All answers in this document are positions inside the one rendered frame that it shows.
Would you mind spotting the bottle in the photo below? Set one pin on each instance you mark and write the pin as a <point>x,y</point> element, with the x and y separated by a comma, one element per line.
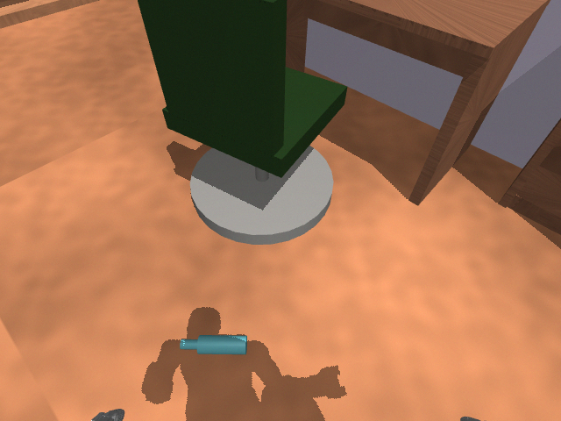
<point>216,344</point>

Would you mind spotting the desk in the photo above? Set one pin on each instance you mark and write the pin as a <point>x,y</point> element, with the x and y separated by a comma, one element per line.
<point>479,40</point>

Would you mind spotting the office chair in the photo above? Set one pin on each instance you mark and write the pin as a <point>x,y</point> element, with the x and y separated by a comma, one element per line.
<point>222,70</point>

